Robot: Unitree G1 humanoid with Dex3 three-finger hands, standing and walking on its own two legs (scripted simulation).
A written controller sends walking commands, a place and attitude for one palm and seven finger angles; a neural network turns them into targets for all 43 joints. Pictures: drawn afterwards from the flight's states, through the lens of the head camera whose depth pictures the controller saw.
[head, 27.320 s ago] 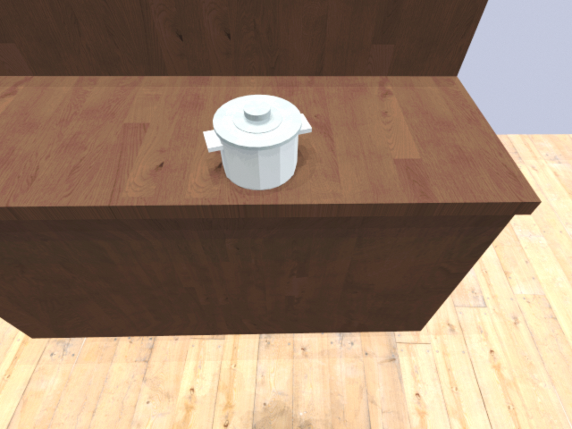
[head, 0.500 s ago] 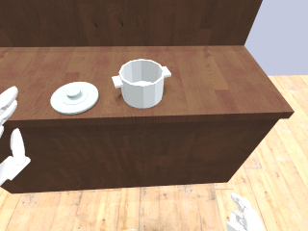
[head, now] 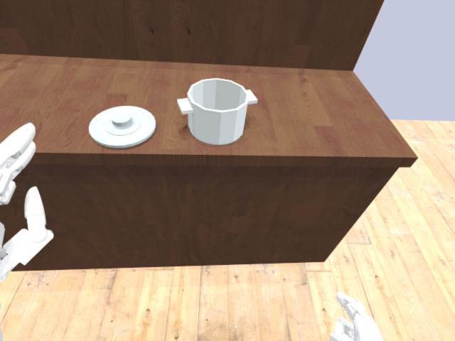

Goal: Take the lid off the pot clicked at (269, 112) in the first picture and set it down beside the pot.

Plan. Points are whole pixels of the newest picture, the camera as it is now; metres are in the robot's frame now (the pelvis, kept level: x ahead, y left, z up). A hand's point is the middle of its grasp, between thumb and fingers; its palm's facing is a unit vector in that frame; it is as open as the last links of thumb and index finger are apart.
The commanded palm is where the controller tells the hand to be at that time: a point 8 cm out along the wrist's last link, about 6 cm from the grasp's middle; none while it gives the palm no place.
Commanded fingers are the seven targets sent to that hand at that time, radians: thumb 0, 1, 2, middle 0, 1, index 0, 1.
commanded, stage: step back with the hand held close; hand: left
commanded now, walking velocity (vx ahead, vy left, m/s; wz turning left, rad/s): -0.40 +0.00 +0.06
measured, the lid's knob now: (121, 118) +0.61 +0.33 +0.02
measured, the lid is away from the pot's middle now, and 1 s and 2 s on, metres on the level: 0.25 0.25 0.25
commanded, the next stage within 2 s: stop stepping back and stand still in 0.12 s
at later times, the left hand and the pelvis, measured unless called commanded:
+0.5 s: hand out of the picture +0.00 +0.25 +0.22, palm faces +0.37 -0.82 -0.43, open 7.4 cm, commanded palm -0.02 +0.30 +0.20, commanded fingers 0.00 0.90 0.90 -0.20 -0.30 -0.20 -0.30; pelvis -0.16 +0.02 +0.00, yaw -1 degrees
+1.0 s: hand out of the picture -0.01 +0.29 +0.20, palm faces +0.46 -0.77 -0.43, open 7.4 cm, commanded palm none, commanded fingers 0.00 0.90 0.90 -0.20 -0.30 -0.20 -0.30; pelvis -0.19 +0.04 +0.00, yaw +0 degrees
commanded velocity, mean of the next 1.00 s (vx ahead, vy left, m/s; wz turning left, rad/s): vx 0.10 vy -0.01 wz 0.01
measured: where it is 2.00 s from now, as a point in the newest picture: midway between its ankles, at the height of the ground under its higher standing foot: outside the picture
